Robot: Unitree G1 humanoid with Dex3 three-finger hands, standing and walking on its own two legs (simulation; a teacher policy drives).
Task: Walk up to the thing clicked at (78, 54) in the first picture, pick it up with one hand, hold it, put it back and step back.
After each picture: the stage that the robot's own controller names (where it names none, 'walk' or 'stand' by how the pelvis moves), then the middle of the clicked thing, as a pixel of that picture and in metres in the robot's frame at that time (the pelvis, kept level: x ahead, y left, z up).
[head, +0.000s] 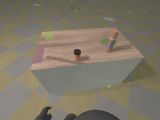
stand; (77, 55) +0.60 +0.16 -0.05
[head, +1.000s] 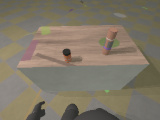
walk; (67, 55) +0.51 +0.24 -0.01
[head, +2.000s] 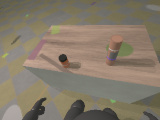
walk; (64, 61) +0.45 +0.26 -0.02
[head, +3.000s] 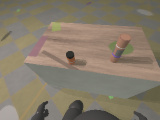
walk; (70, 58) +0.49 +0.19 -0.03
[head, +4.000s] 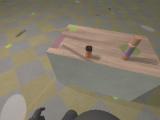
walk; (88, 51) +0.64 +0.06 -0.03
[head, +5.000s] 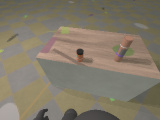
stand; (80, 55) +0.58 +0.13 -0.03
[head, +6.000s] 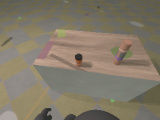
stand; (78, 60) +0.53 +0.13 -0.05
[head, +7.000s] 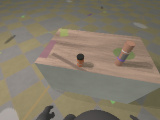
stand; (80, 60) +0.53 +0.11 -0.05
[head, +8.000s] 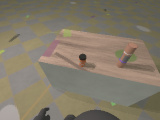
stand; (82, 60) +0.54 +0.10 -0.06
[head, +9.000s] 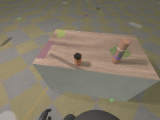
stand; (77, 59) +0.54 +0.13 -0.05
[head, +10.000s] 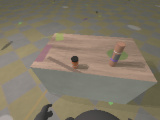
stand; (75, 62) +0.53 +0.16 -0.06
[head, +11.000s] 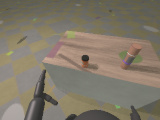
rise first; (85, 61) +0.53 +0.10 -0.05
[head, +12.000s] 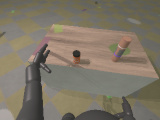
go down; (76, 57) +0.55 +0.10 -0.04
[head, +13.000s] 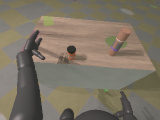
go down; (71, 53) +0.54 +0.11 -0.02
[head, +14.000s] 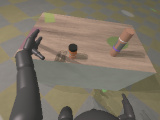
go down; (72, 51) +0.54 +0.10 +0.00
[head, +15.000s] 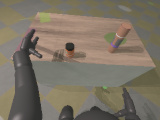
go down; (70, 50) +0.54 +0.11 +0.00
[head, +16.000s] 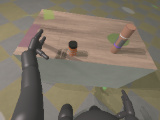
go down; (72, 48) +0.55 +0.10 +0.01
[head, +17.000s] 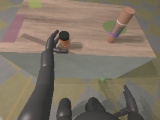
close; (64, 40) +0.56 +0.12 +0.04
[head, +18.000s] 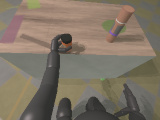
lift; (66, 43) +0.54 +0.10 +0.05
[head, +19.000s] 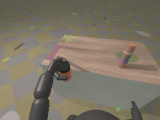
lift; (64, 71) +0.28 +0.17 +0.16
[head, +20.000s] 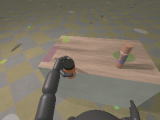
hold; (69, 69) +0.31 +0.14 +0.14
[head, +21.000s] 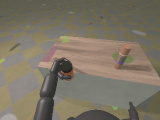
hold; (67, 71) +0.30 +0.15 +0.13
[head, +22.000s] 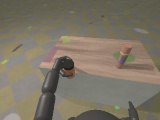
hold; (69, 69) +0.31 +0.15 +0.14
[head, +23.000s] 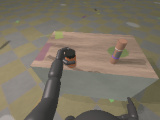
crouch; (71, 58) +0.40 +0.13 +0.12
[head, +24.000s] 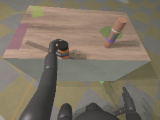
lower; (64, 50) +0.49 +0.12 +0.04
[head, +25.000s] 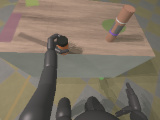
lower; (63, 46) +0.51 +0.12 +0.04
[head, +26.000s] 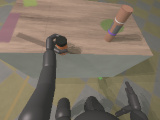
lower; (62, 46) +0.51 +0.12 +0.04
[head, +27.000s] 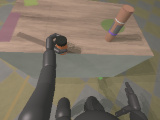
lower; (62, 46) +0.51 +0.12 +0.04
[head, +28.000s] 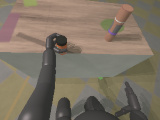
loosen; (61, 45) +0.51 +0.12 +0.05
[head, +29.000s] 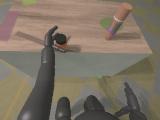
withdraw; (61, 44) +0.52 +0.12 +0.05
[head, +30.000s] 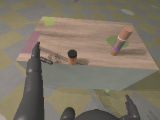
sink last; (72, 57) +0.48 +0.11 +0.00
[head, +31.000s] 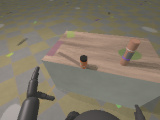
stand; (83, 62) +0.52 +0.11 -0.02
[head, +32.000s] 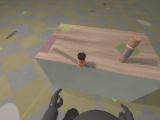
stand; (81, 59) +0.50 +0.10 -0.01
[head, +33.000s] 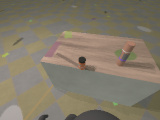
stand; (82, 63) +0.52 +0.10 -0.05
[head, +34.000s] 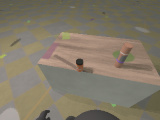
stand; (79, 65) +0.50 +0.12 -0.05
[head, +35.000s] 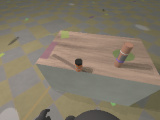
stand; (78, 65) +0.49 +0.12 -0.06
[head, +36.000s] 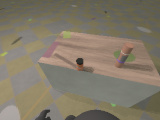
stand; (79, 64) +0.50 +0.12 -0.06
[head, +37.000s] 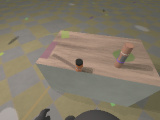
stand; (79, 65) +0.48 +0.12 -0.06
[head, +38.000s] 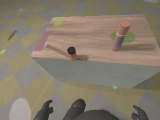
walk; (72, 54) +0.51 +0.20 -0.04
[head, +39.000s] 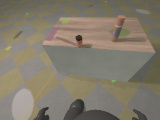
walk; (79, 41) +0.72 +0.18 -0.02
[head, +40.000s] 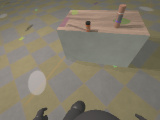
walk; (88, 26) +1.04 +0.15 -0.04
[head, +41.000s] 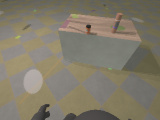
stand; (88, 29) +1.11 +0.08 -0.04
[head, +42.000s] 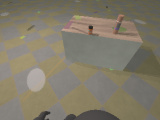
stand; (90, 30) +1.14 +0.08 -0.05
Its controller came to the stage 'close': yes
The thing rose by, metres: 0.21
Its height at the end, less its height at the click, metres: +0.00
